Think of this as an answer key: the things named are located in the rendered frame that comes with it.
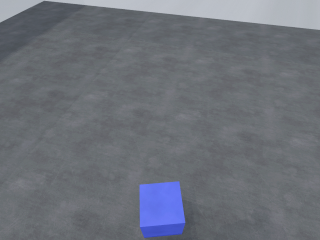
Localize carton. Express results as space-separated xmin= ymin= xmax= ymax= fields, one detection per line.
xmin=139 ymin=181 xmax=186 ymax=238

